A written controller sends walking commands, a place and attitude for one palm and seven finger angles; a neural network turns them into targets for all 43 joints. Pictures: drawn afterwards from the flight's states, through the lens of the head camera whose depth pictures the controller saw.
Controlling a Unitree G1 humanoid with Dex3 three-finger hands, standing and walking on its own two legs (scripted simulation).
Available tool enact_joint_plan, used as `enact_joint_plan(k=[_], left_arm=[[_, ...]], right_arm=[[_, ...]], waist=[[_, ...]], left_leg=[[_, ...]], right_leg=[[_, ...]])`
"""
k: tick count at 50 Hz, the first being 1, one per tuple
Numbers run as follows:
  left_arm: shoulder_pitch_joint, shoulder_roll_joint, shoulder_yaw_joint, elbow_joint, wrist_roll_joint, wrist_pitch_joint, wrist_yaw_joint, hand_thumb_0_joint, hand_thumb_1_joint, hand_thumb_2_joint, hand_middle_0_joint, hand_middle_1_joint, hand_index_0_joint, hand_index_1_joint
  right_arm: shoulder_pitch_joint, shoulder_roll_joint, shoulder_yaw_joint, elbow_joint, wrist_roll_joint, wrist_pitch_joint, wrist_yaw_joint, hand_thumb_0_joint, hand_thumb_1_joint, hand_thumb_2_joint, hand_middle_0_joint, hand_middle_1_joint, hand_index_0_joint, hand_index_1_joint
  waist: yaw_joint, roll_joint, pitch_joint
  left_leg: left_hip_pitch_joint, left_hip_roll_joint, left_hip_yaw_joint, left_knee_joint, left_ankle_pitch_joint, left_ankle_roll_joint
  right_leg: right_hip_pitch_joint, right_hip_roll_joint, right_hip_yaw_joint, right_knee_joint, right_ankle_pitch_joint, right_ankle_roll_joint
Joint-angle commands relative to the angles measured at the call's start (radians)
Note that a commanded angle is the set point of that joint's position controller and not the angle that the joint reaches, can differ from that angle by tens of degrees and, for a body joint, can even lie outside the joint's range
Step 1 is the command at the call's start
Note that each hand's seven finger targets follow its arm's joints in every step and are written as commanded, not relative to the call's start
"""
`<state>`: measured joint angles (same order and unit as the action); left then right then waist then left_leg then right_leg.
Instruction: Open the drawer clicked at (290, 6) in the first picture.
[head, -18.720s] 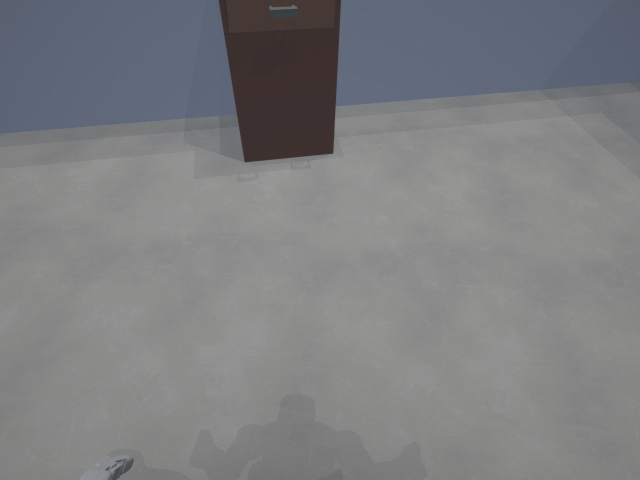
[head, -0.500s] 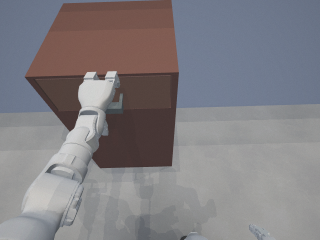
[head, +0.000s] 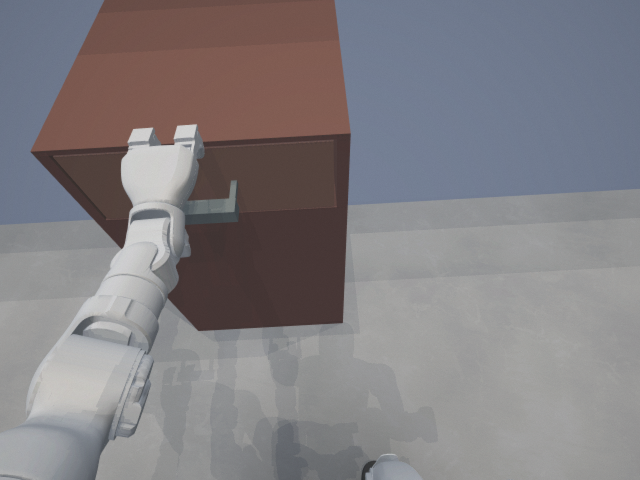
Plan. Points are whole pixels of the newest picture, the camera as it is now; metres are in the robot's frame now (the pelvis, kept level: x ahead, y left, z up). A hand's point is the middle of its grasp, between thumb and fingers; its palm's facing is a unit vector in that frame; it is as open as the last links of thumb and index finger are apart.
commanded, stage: lower the fingers behind the handle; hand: left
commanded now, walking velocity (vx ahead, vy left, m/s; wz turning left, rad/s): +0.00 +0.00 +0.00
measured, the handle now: (205, 200) +0.53 +0.17 -0.03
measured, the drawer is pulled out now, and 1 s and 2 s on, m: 0.00 0.00 0.00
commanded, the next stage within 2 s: lift the fingers back up to retry in 1.64 s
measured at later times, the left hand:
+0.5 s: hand (168, 231) +0.45 +0.21 +0.00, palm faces +0.02 +0.09 -1.00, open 13.8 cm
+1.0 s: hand (194, 232) +0.46 +0.18 -0.02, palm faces +0.07 +0.03 -1.00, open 13.7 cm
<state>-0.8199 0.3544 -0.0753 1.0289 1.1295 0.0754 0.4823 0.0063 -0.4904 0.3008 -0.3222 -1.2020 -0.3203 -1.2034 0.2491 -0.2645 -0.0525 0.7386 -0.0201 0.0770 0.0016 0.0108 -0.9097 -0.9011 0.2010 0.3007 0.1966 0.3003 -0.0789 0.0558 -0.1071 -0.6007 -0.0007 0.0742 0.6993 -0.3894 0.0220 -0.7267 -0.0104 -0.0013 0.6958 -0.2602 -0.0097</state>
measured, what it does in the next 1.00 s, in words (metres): stands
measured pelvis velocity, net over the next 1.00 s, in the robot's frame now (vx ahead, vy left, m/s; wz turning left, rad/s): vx -0.02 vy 0.00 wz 0.01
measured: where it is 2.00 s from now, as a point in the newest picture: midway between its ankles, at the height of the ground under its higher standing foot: outside the picture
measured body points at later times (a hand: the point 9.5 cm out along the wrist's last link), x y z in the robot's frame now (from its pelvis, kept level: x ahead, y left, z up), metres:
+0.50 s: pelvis -0.01 +0.00 -0.01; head +0.10 -0.02 +0.42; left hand +0.45 +0.20 +0.05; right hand +0.07 -0.26 -0.16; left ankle -0.04 +0.10 -0.71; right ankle +0.03 -0.11 -0.71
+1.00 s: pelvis -0.02 +0.00 -0.02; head +0.10 -0.02 +0.41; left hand +0.45 +0.17 +0.04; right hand +0.03 -0.27 -0.17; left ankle -0.04 +0.10 -0.71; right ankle +0.03 -0.11 -0.71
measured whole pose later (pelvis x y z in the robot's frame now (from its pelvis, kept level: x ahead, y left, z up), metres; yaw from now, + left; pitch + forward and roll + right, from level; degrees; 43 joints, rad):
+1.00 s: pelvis -0.02 +0.00 -0.02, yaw +1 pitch +21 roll +1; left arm -0.81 0.33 -0.09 1.08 1.14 0.05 0.57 0.00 -0.49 0.30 -0.30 -1.22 -0.31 -1.27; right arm 0.26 -0.27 -0.06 0.75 -0.03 0.06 0.01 0.01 -0.91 -0.90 0.20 0.30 0.20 0.30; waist -0.09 0.04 -0.14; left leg -0.81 0.00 0.06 0.88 -0.44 0.03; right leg -0.92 -0.02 -0.01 0.85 -0.30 -0.01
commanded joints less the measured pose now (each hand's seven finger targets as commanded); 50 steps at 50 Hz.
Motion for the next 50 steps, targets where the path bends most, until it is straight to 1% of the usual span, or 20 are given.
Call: enact_joint_plan(k=[1, 3, 5, 7, 9, 12, 14, 18, 20, 23, 26, 28, 29, 30, 33, 35, 39, 43, 47, 50], left_arm=[[-0.272, 0.167, -0.008, -0.086, -0.064, 0.134, -0.085, 0.0, -0.5, 0.3, -0.3, -1.2, -0.3, -1.2], [-0.268, 0.13, -0.052, -0.144, -0.104, 0.095, -0.18, 0.0, -0.5, 0.3, -0.3, -1.2, -0.3, -1.2], [-0.293, 0.092, -0.089, -0.259, -0.125, -0.01, -0.249, 0.0, -0.5, 0.3, -0.3, -1.2, -0.3, -1.2], [-0.28, 0.149, -0.046, -0.325, -0.103, -0.131, -0.272, 0.0, -0.5, 0.3, -0.3, -1.2, -0.3, -1.2], [-0.314, 0.197, 0.002, -0.439, -0.077, -0.241, -0.236, 0.0, -0.5, 0.3, -0.3, -1.2, -0.3, -1.2], [-0.31, 0.205, 0.053, -0.417, -0.006, -0.303, -0.099, 0.0, -0.5, 0.3, -0.3, -1.2, -0.3, -1.2], [-0.331, 0.247, 0.109, -0.372, 0.023, -0.269, 0.008, 0.0, -0.5, 0.3, -0.3, -1.2, -0.3, -1.2], [-0.376, 0.184, 0.072, -0.219, 0.038, -0.094, 0.14, 0.0, -0.5, 0.3, -0.3, -1.2, -0.3, -1.2], [-0.425, 0.163, 0.034, -0.164, 0.031, -0.001, 0.135, 0.0, -0.5, 0.3, -0.3, -1.2, -0.3, -1.2], [-0.472, 0.11, -0.039, -0.138, -0.013, 0.083, 0.052, 0.0, -0.5, 0.3, -0.3, -1.2, -0.3, -1.2], [-0.479, 0.114, -0.057, -0.154, -0.075, 0.049, -0.071, 0.0, -0.5, 0.3, -0.3, -1.2, -0.3, -1.2], [-0.433, 0.126, -0.053, -0.156, -0.086, -0.019, -0.131, 0.0, -0.5, 0.3, -0.3, -1.2, -0.3, -1.2], [-0.405, 0.172, -0.015, -0.149, -0.081, -0.061, -0.146, 0.0, -0.5, 0.3, -0.3, -1.2, -0.3, -1.2], [-0.366, 0.202, 0.009, -0.142, -0.065, -0.1, -0.151, 0.0, -0.5, 0.3, -0.3, -1.2, -0.3, -1.2], [-0.229, 0.181, 0.025, -0.107, -0.032, -0.175, -0.123, 0.0, -0.5, 0.3, -0.3, -1.2, -0.3, -1.2], [-0.185, 0.22, 0.072, -0.113, -0.015, -0.194, -0.08, 0.0, -0.5, 0.3, -0.3, -1.2, -0.3, -1.2], [-0.235, 0.249, 0.118, -0.166, 0.015, -0.172, 0.038, 0.0, -0.5, 0.3, -0.3, -1.2, -0.3, -1.2], [-0.301, 0.235, 0.09, -0.113, 0.032, -0.063, 0.111, 0.0, -0.5, 0.3, -0.3, -1.2, -0.3, -1.2], [-0.378, 0.244, 0.062, -0.042, 0.009, 0.041, 0.097, 0.0, -0.5, 0.3, -0.3, -1.2, -0.3, -1.2], [-0.381, 0.248, 0.036, 0.044, -0.012, 0.093, 0.045, 0.0, -0.5, 0.3, -0.3, -1.2, -0.3, -1.2]], right_arm=[[0.08, -0.141, -0.05, -0.115, 0.027, 0.009, -0.013, 0.0, -0.9, -0.9, 0.2, 0.3, 0.2, 0.3], [0.069, -0.152, -0.052, -0.137, 0.033, 0.012, -0.036, 0.0, -0.9, -0.9, 0.2, 0.3, 0.2, 0.3], [0.07, -0.148, -0.055, -0.146, 0.027, 0.0, -0.057, 0.0, -0.9, -0.9, 0.2, 0.3, 0.2, 0.3], [0.085, -0.141, -0.053, -0.137, 0.016, -0.012, -0.076, 0.0, -0.9, -0.9, 0.2, 0.3, 0.2, 0.3], [0.104, -0.123, -0.058, -0.131, 0.004, -0.023, -0.078, 0.0, -0.9, -0.9, 0.2, 0.3, 0.2, 0.3], [0.116, -0.101, -0.058, -0.096, -0.008, -0.041, -0.056, 0.0, -0.9, -0.9, 0.2, 0.3, 0.2, 0.3], [0.11, -0.102, -0.058, -0.079, -0.02, -0.046, -0.03, 0.0, -0.9, -0.9, 0.2, 0.3, 0.2, 0.3], [0.101, -0.105, -0.059, -0.062, -0.032, -0.047, 0.009, 0.0, -0.9, -0.9, 0.2, 0.3, 0.2, 0.3], [0.11, -0.117, -0.062, -0.06, -0.024, -0.036, 0.015, 0.0, -0.9, -0.9, 0.2, 0.3, 0.2, 0.3], [0.115, -0.128, -0.07, -0.071, -0.005, -0.013, 0.006, 0.0, -0.9, -0.9, 0.2, 0.3, 0.2, 0.3], [0.12, -0.137, -0.066, -0.082, 0.002, -0.004, -0.027, 0.0, -0.9, -0.9, 0.2, 0.3, 0.2, 0.3], [0.125, -0.136, -0.059, -0.091, 0.001, -0.014, -0.049, 0.0, -0.9, -0.9, 0.2, 0.3, 0.2, 0.3], [0.129, -0.138, -0.053, -0.09, -0.001, -0.02, -0.057, 0.0, -0.9, -0.9, 0.2, 0.3, 0.2, 0.3], [0.134, -0.139, -0.048, -0.085, -0.002, -0.023, -0.062, 0.0, -0.9, -0.9, 0.2, 0.3, 0.2, 0.3], [0.139, -0.126, -0.043, -0.084, -0.006, -0.036, -0.054, 0.0, -0.9, -0.9, 0.2, 0.3, 0.2, 0.3], [0.138, -0.126, -0.044, -0.091, -0.009, -0.039, -0.039, 0.0, -0.9, -0.9, 0.2, 0.3, 0.2, 0.3], [0.136, -0.125, -0.057, -0.089, -0.019, -0.05, -0.011, 0.0, -0.9, -0.9, 0.2, 0.3, 0.2, 0.3], [0.148, -0.134, -0.063, -0.068, -0.02, -0.048, 0.004, 0.0, -0.9, -0.9, 0.2, 0.3, 0.2, 0.3], [0.145, -0.145, -0.057, -0.055, -0.01, -0.032, -0.004, 0.0, -0.9, -0.9, 0.2, 0.3, 0.2, 0.3], [0.143, -0.152, -0.043, -0.052, 0.0, -0.02, -0.015, 0.0, -0.9, -0.9, 0.2, 0.3, 0.2, 0.3]], waist=[[0.02, -0.139, -0.492], [-0.011, -0.218, -0.455], [-0.028, -0.193, -0.424], [-0.017, -0.164, -0.386], [0.004, -0.06, -0.403], [0.017, 0.035, -0.359], [0.023, 0.053, -0.358], [-0.001, 0.029, -0.433], [-0.023, 0.009, -0.482], [-0.05, -0.049, -0.556], [-0.068, -0.111, -0.566], [-0.066, -0.13, -0.511], [-0.056, -0.132, -0.474], [-0.041, -0.12, -0.43], [-0.004, -0.105, -0.337], [0.024, -0.085, -0.351], [0.026, -0.046, -0.411], [-0.008, -0.042, -0.458], [-0.038, -0.066, -0.478], [-0.051, -0.093, -0.433]], left_leg=[[0.1, -0.025, 0.0, -0.102, 0.408, 0.001], [0.109, -0.026, -0.007, -0.11, 0.376, 0.017], [0.142, -0.027, -0.025, -0.107, 0.361, 0.028], [0.153, -0.029, -0.038, -0.093, 0.354, 0.029], [0.182, -0.028, -0.048, -0.066, 0.403, 0.02], [0.14, -0.022, -0.072, -0.016, 0.431, -0.006], [0.092, -0.026, -0.075, 0.011, 0.425, -0.018], [0.039, -0.03, -0.057, 0.041, 0.382, -0.026], [0.055, -0.026, -0.051, 0.035, 0.373, -0.021], [0.111, -0.024, -0.053, 0.016, 0.368, -0.009], [0.119, -0.027, -0.056, 0.003, 0.344, 0.011], [0.077, -0.032, -0.054, -0.003, 0.298, 0.02], [0.051, -0.033, -0.058, -0.003, 0.28, 0.022], [0.026, -0.031, -0.058, -0.001, 0.272, 0.023], [-0.046, -0.03, -0.051, 0.018, 0.255, 0.015], [-0.09, -0.033, -0.043, 0.036, 0.259, 0.01], [-0.112, -0.033, -0.04, 0.072, 0.276, 0.003], [-0.106, -0.03, -0.033, 0.085, 0.265, 0.001], [-0.1, -0.033, -0.03, 0.069, 0.229, 0.006], [-0.123, -0.036, -0.029, 0.05, 0.171, 0.01]], right_leg=[[0.505, 0.035, -0.011, -0.063, 0.409, -0.011], [0.518, 0.032, -0.009, -0.089, 0.411, 0.0], [0.485, 0.029, -0.003, -0.099, 0.384, 0.0], [0.437, 0.027, 0.001, -0.089, 0.353, -0.005], [0.383, 0.027, 0.005, -0.06, 0.343, -0.019], [0.232, 0.031, -0.017, 0.002, 0.266, -0.034], [0.187, 0.038, -0.032, 0.033, 0.236, -0.043], [0.165, 0.044, -0.044, 0.066, 0.222, -0.039], [0.193, 0.044, -0.04, 0.053, 0.236, -0.032], [0.267, 0.046, -0.03, 0.019, 0.271, -0.02], [0.335, 0.039, -0.014, -0.004, 0.303, -0.009], [0.349, 0.032, -0.006, -0.014, 0.29, -0.005], [0.34, 0.03, -0.004, -0.012, 0.275, -0.009], [0.314, 0.029, -0.001, -0.002, 0.263, -0.013], [0.25, 0.029, 0.0, 0.019, 0.234, -0.023], [0.245, 0.031, 0.005, 0.047, 0.234, -0.029], [0.206, 0.036, -0.003, 0.087, 0.226, -0.035], [0.186, 0.037, -0.009, 0.092, 0.213, -0.026], [0.212, 0.034, -0.004, 0.069, 0.196, -0.015], [0.216, 0.031, -0.001, 0.048, 0.151, -0.009]])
